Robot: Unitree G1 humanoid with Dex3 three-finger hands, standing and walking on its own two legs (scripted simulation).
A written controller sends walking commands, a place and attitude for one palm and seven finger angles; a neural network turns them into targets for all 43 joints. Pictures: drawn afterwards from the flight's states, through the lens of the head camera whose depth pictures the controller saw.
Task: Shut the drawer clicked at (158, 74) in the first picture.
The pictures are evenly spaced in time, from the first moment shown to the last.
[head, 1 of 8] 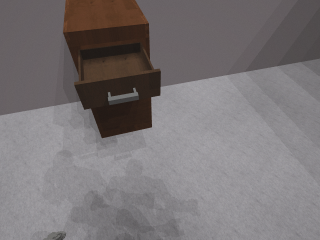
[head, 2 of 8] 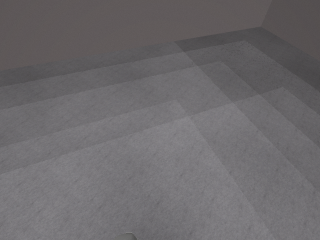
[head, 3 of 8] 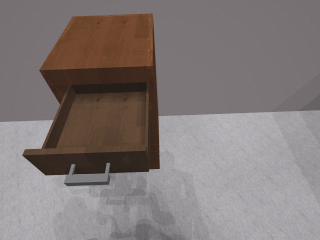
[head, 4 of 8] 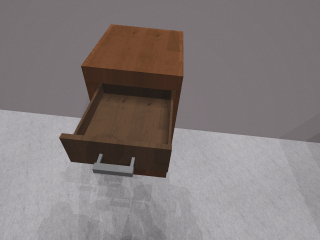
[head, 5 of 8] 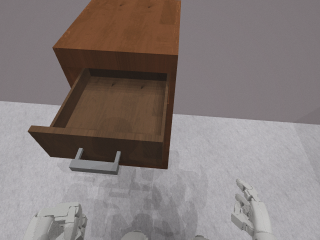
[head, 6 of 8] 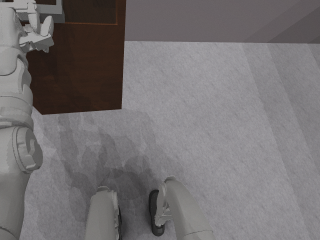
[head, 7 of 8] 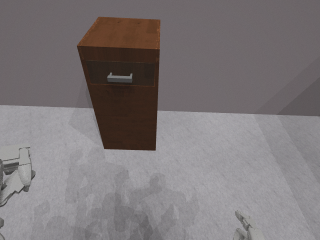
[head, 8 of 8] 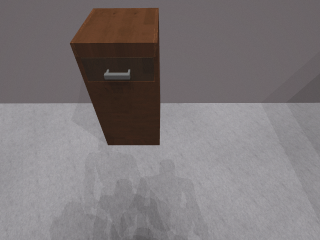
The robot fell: no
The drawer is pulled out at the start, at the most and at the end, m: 0.30 0.30 0.00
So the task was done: yes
